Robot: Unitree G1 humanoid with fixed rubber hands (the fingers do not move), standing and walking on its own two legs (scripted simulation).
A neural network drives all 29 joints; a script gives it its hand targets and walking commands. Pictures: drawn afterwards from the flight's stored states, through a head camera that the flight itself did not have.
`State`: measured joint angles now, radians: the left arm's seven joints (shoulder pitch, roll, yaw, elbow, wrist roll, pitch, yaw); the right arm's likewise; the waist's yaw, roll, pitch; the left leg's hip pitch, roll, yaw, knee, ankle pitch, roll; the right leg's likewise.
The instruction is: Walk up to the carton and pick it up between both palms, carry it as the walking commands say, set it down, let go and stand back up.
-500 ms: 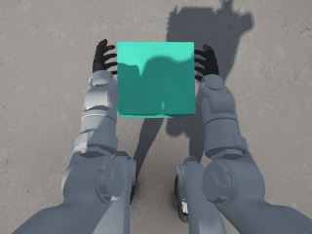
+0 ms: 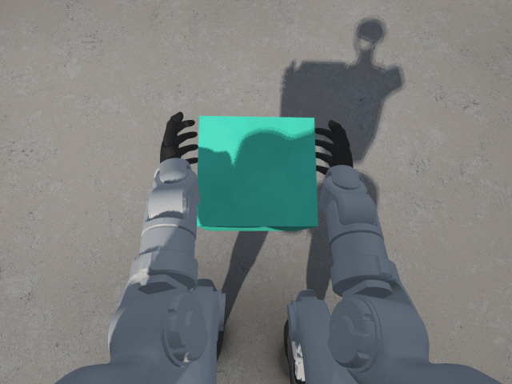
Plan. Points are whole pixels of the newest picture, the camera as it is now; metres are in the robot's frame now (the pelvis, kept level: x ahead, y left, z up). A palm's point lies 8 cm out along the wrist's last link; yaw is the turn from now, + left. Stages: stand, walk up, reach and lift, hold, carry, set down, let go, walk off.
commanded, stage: reach and lift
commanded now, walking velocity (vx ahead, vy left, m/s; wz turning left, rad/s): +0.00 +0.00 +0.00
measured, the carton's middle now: (254, 181) +0.44 +0.02 -0.11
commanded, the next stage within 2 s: none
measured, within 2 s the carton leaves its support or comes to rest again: neither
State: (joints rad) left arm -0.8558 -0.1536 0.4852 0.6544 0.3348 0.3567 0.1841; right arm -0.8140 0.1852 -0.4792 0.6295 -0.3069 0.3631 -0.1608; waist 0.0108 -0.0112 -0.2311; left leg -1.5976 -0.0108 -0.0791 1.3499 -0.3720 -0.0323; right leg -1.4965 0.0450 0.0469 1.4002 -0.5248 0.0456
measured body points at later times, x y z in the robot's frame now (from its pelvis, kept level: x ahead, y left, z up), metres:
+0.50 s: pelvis +0.02 +0.00 +0.07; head +0.16 +0.02 +0.49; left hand +0.43 +0.15 +0.04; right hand +0.43 -0.12 +0.04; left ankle +0.11 +0.13 -0.57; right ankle +0.05 -0.14 -0.57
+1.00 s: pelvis +0.03 +0.00 +0.13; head +0.16 +0.02 +0.57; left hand +0.41 +0.15 +0.11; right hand +0.41 -0.12 +0.11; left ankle +0.11 +0.13 -0.57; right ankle +0.05 -0.14 -0.57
